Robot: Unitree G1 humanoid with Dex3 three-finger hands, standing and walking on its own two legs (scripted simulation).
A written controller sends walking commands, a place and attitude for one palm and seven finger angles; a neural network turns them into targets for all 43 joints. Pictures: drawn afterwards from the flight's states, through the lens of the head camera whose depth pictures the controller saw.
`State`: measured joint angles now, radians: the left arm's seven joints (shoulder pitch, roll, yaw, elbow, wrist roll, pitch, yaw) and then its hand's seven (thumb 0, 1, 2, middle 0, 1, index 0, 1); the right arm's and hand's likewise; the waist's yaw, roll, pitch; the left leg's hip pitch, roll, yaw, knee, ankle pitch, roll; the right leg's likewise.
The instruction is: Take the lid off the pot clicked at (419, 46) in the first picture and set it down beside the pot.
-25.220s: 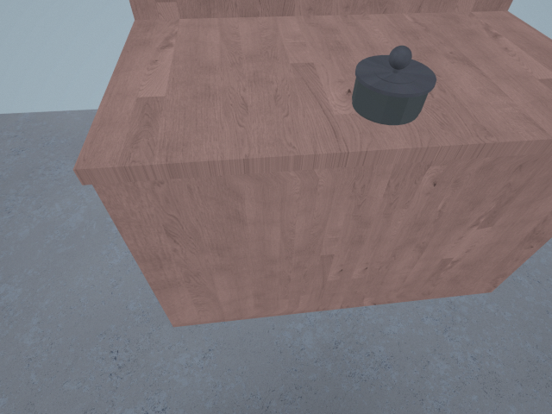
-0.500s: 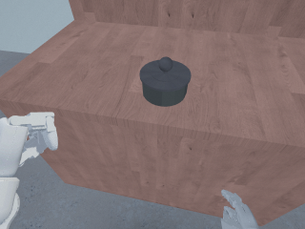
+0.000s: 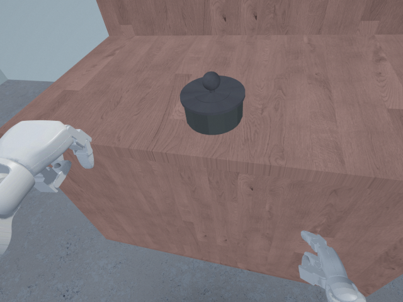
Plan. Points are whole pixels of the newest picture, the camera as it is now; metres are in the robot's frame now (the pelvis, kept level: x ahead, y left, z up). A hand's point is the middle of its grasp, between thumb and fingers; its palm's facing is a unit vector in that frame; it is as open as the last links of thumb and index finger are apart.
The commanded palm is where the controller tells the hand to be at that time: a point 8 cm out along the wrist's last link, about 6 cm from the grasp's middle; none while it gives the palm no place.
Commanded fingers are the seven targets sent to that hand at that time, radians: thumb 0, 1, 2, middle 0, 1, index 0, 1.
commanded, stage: reach forward and open the fingers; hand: left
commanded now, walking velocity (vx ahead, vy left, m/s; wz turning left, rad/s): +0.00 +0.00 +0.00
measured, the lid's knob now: (211, 80) +0.57 +0.07 +0.16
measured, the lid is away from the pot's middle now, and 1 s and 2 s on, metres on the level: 0.00 0.00 0.00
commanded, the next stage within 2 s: move the open hand above the knob in 0.48 s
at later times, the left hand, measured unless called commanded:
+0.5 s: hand (78, 137) +0.28 +0.24 +0.23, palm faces -0.07 +0.05 -1.00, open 10.0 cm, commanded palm +0.25 +0.24 +0.31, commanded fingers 0.00 -0.38 1.61 -0.85 -0.08 -0.85 -0.08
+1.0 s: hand (114, 104) +0.36 +0.21 +0.24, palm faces -0.11 -0.02 -0.99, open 10.2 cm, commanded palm +0.34 +0.20 +0.31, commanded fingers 0.00 -0.38 1.61 -0.85 -0.08 -0.85 -0.08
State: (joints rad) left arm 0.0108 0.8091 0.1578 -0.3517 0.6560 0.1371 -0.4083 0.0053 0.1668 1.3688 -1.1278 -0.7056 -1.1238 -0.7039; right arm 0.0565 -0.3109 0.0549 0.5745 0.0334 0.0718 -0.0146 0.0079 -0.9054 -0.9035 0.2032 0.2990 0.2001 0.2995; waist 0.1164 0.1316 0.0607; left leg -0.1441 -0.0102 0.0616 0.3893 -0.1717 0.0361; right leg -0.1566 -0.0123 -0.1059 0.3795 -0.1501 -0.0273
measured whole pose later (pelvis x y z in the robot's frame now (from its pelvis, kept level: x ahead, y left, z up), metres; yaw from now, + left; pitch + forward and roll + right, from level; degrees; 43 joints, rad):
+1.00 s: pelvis -0.01 +0.02 +0.00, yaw +1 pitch -3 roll +0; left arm -0.74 0.60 -0.20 0.14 0.79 0.25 -0.56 0.00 -0.37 1.61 -0.87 -0.09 -0.86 -0.09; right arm 0.11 -0.31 0.04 0.61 0.06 0.04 0.03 0.01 -0.91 -0.90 0.20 0.30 0.20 0.30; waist 0.07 0.12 0.04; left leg -0.14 -0.05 0.06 0.30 -0.10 0.07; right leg -0.17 -0.02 -0.04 0.34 -0.11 -0.01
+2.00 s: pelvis +0.05 +0.02 +0.00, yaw +0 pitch +4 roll +0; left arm -1.21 0.34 -0.42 0.67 0.86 0.41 -0.53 0.00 -0.37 1.61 -0.86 -0.09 -0.86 -0.08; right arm 0.19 -0.31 0.04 0.67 0.03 0.09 0.06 0.01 -0.91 -0.90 0.20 0.30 0.20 0.30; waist -0.01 0.10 -0.03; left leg -0.18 -0.05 0.07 0.28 -0.17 0.07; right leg -0.23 -0.01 -0.02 0.33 -0.17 0.00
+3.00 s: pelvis +0.05 +0.04 +0.00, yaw -1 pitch +7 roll +0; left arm -1.46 0.23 -0.38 1.07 0.89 0.38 -0.44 0.00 -0.37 1.61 -0.87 -0.09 -0.86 -0.09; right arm 0.27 -0.28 0.02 0.73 0.01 0.02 0.03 0.00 -0.91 -0.90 0.20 0.30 0.20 0.30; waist -0.05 0.08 -0.08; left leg -0.26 -0.07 0.09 0.31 -0.18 0.09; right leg -0.31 -0.03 0.01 0.36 -0.18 0.02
